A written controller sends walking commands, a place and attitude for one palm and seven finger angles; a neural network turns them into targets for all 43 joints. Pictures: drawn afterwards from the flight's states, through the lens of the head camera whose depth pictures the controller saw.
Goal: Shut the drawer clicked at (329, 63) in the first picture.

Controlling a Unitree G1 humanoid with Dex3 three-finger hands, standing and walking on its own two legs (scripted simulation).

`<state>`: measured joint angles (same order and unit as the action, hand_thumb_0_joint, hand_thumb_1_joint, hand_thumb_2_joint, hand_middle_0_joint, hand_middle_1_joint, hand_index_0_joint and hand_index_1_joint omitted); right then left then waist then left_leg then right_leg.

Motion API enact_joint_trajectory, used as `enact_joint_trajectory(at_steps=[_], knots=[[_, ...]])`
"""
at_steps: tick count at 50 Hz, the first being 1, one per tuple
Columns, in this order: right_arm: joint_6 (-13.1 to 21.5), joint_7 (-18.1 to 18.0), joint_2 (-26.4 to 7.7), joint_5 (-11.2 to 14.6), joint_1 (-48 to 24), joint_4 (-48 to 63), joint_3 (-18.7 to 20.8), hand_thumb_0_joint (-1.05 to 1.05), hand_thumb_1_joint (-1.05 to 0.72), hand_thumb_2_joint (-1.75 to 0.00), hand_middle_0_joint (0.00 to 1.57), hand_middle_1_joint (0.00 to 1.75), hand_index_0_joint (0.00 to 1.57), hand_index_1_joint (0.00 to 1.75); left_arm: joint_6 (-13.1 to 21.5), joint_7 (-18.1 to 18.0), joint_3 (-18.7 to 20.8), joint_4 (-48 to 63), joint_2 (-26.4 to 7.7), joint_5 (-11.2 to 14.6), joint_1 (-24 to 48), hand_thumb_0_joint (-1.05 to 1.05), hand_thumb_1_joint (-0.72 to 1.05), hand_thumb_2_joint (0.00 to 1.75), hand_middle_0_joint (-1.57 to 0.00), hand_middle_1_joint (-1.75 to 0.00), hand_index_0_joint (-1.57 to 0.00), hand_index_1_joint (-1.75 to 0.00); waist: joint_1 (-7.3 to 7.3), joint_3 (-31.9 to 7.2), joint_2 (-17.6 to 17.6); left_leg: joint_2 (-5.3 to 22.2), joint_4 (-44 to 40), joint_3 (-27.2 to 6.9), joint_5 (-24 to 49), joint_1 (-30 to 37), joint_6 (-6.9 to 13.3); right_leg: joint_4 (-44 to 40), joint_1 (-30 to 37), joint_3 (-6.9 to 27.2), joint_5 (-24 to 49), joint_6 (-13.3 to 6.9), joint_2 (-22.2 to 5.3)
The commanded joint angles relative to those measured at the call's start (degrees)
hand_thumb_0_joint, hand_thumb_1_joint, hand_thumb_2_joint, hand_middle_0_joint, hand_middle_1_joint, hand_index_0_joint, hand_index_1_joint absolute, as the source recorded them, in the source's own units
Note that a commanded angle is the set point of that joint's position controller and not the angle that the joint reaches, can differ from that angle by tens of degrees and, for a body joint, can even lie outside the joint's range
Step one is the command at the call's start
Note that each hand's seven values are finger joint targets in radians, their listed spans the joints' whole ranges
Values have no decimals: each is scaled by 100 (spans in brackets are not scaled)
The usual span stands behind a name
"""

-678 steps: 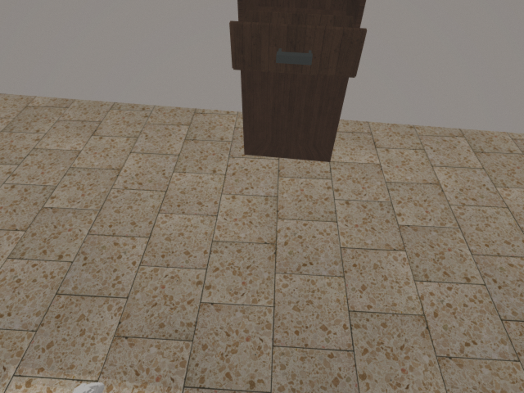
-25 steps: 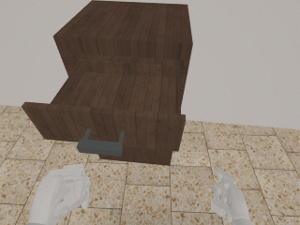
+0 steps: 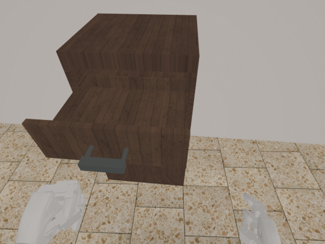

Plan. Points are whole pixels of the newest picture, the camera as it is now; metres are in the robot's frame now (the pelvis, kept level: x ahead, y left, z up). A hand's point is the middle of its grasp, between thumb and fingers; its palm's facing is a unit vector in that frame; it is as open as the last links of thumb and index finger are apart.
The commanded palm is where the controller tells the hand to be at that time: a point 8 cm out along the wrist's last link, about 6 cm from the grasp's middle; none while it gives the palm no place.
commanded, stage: raise the hand and make a fist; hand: left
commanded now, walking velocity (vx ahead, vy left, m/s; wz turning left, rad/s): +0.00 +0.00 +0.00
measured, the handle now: (105, 157) +0.34 +0.20 +0.02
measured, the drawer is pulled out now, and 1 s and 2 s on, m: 0.30 0.30 0.30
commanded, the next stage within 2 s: bring the fist close to the handle in 0.08 s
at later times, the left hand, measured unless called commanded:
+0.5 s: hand (87, 208) +0.17 +0.17 +0.09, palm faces +0.02 -1.00 -0.07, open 3.3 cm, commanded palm +0.14 +0.23 +0.09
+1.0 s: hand (101, 197) +0.22 +0.17 +0.04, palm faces -0.02 -1.00 -0.05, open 3.3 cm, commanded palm +0.20 +0.22 +0.04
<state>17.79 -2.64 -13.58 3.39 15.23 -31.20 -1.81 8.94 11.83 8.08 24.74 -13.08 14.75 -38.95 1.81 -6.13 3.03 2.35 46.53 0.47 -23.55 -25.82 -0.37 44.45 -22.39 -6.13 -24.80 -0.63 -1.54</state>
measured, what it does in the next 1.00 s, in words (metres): stands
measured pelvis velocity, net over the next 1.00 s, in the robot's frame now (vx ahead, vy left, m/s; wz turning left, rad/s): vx -0.01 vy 0.01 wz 0.00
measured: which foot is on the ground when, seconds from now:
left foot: down 0.00-1.00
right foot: down 0.00-1.00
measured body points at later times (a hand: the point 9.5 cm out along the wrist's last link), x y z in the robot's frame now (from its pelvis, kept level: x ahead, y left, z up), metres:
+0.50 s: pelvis -0.01 -0.01 +0.00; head +0.00 -0.03 +0.45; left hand +0.17 +0.22 +0.10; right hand +0.19 -0.24 -0.06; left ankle +0.01 +0.12 -0.71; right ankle -0.02 -0.11 -0.71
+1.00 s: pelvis -0.01 +0.01 -0.02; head +0.03 +0.00 +0.43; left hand +0.21 +0.22 +0.05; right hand +0.16 -0.23 -0.10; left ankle +0.01 +0.12 -0.71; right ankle -0.02 -0.11 -0.71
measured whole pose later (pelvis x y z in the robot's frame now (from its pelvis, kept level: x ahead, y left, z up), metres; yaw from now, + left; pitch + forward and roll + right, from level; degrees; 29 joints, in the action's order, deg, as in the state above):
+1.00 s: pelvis -0.01 +0.01 -0.02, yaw +0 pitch +10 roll -1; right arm 14.3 -1.4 -13.6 0.9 13.5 -32.3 -1.2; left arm 19.5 10.5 5.5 3.4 -10.4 11.8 -21.4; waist -0.6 -5.2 2.2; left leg 1.8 54.6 0.7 -25.5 -38.9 0.2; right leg 53.4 -35.8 -5.5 -27.2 -0.3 -2.5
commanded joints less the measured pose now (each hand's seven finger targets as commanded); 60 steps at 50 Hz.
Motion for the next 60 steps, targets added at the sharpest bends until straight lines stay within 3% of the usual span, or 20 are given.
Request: enact_joint_trajectory(at_steps=[1, 6, 8, 14, 18, 22, 26, 29, 32, 37, 47, 48, 50, 52, 54, 56, 57, 60], knots=[[503, -79, -542, 44, -814, 960, 242, 0, -90, -90, 20, 30, 20, 30, 505, 121, 546, 1021, -585, 210, 100, 0, 90, 90, -140, -160, -140, -160, 51, -77, -210, -244, -705, -71, 1134, 204, 149, -909, 30, 319, 1245, 3, 133], [581, -142, -563, 56, -820, 862, 253, 0, -90, -90, 20, 30, 20, 30, 522, 275, 744, 761, -745, 295, 312, 0, 90, 90, -140, -160, -140, -160, 33, -10, -421, -262, -690, -64, 1062, 187, 156, -1095, 50, 486, 1131, 47, 95], [643, -138, -553, 55, -864, 840, 233, 0, -90, -90, 20, 30, 20, 30, 571, 320, 694, 838, -703, 310, 390, 0, 90, 90, -140, -160, -140, -160, 34, -13, -180, -270, -708, -60, 1085, 264, 157, -1111, 82, 496, 1156, 36, 80], [676, -172, -610, 12, -835, 703, 255, 0, -90, -90, 20, 30, 20, 30, 670, 421, 555, 211, -545, 322, 708, 0, 90, 90, -140, -160, -140, -160, -68, 207, -538, -287, -657, -57, 936, 137, 156, -1219, -97, 609, 910, 98, 51], [664, -142, -626, -28, -798, 677, 267, 0, -90, -90, 20, 30, 20, 30, 784, 404, 521, 158, -604, 205, 1022, 0, 90, 90, -140, -160, -140, -160, -98, 13, -245, -307, -632, -44, 955, 166, 167, -1131, -108, 592, 889, 78, 30], [583, -132, -652, -69, -784, 590, 294, 0, -90, -90, 20, 30, 20, 30, 914, 319, 630, -128, -667, 165, 1320, 0, 90, 90, -140, -160, -140, -160, -133, -80, -391, -296, -599, -72, 942, 83, 171, -1040, -148, 535, 825, 73, 46], [489, -85, -640, -90, -752, 600, 337, 0, -90, -90, 20, 30, 20, 30, 986, 345, 660, -363, -583, 167, 1140, 0, 90, 90, -140, -160, -140, -160, -76, -385, -285, -307, -553, -37, 1275, 84, 161, -795, -32, 431, 1408, 58, 39], [417, -42, -652, -102, -747, 621, 353, 0, -90, -90, 20, 30, 20, 30, 1030, 325, 386, -420, -379, 125, 1194, 0, 90, 90, -140, -160, -140, -160, -145, -326, -252, -298, -530, -41, 1306, 25, 166, -668, -172, 329, 1498, 54, 68], [371, -23, -684, -130, -722, 618, 376, 0, -90, -90, 20, 30, 20, 30, 1135, 227, 379, -401, -472, 46, 1299, 0, 90, 90, -140, -160, -140, -160, -177, -386, -285, -281, -468, -74, 1249, -56, 169, -546, -310, 281, 1367, 37, 97], [255, 9, -703, -162, -633, 672, 391, 0, -90, -90, 20, 30, 20, 30, 1299, 37, 154, -473, -310, -93, 1517, 0, 90, 90, -140, -160, -140, -160, -235, -438, -281, -252, -364, -128, 1111, -231, 147, -265, -619, 177, 1152, 16, 131], [-12, 38, -753, -202, -488, 743, 387, 0, -90, -90, 20, 30, 20, 30, 1454, -140, 112, -931, -358, -227, 2114, 0, 90, 90, -140, -160, -140, -160, -274, -936, -99, -215, -7, -162, 1180, -496, 123, 183, -961, 186, 1146, -26, 141], [-33, 57, -728, -204, -464, 779, 380, 0, -90, -90, 20, 30, 20, 30, 1451, -131, -49, -963, -169, -220, 2052, 0, 90, 90, -140, -160, -140, -160, -271, -972, -47, -218, 9, -154, 1183, -501, 111, 224, -1004, 161, 1155, -23, 137], [-66, 72, -749, -212, -450, 811, 370, 0, -90, -90, 20, 30, 20, 30, 1446, -136, -171, -1032, -133, -225, 2303, 0, 90, 90, -140, -160, -140, -160, -322, -973, -121, -214, 79, -181, 1119, -624, 107, 287, -1106, 165, 1105, -19, 136], [-144, 56, -794, -229, -433, 762, 379, 0, -90, -90, 20, 30, 20, 30, 1441, -197, -22, -1308, -299, -290, 2520, 0, 90, 90, -140, -160, -140, -160, -362, -826, -408, -201, 143, -203, 950, -829, 122, 308, -1250, 183, 944, -13, 151], [-189, 76, -783, -234, -443, 814, 378, 0, -90, -90, 20, 30, 20, 30, 1483, -209, -37, -1336, -257, -301, 2679, 0, 90, 90, -140, -160, -140, -160, -329, -981, -215, -216, 218, -179, 959, -868, 112, 414, -1305, 198, 958, -25, 135], [-226, 88, -770, -242, -428, 830, 399, 0, -90, -90, 20, 30, 20, 30, 1518, -224, 60, -1414, -280, -267, 2636, 0, 90, 90, -140, -160, -140, -160, -275, -1203, -304, -213, 284, -160, 1051, -895, 107, 490, -1230, 209, 1065, -27, 135], [-260, 92, -780, -246, -422, 804, 399, 0, -90, -90, 20, 30, 20, 30, 1543, -266, 204, -1456, -430, -291, 2637, 0, 90, 90, -140, -160, -140, -160, -242, -1210, -236, -215, 314, -154, 1116, -941, 111, 502, -1197, 233, 1117, -47, 140], [-313, 120, -755, -247, -412, 830, 413, 0, -90, -90, 20, 30, 20, 30, 1648, -263, 140, -1352, -376, -280, 2845, 0, 90, 90, -140, -160, -140, -160, -264, -1447, -121, -202, 421, -127, 1285, -926, 106, 628, -1213, 242, 1309, -45, 122]])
